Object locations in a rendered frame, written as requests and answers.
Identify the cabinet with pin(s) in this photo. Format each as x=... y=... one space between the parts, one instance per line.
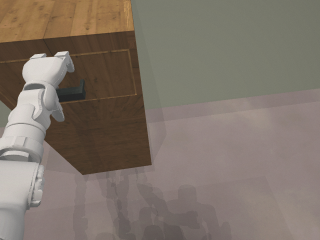
x=97 y=135

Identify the robot left upper arm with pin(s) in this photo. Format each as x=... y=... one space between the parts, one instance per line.
x=21 y=188

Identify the robot left forearm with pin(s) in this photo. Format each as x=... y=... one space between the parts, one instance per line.
x=25 y=131

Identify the handle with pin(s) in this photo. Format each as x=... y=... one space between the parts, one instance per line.
x=72 y=93

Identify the drawer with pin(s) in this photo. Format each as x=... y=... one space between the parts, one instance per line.
x=106 y=74

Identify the robot left hand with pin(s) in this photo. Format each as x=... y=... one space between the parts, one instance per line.
x=51 y=70

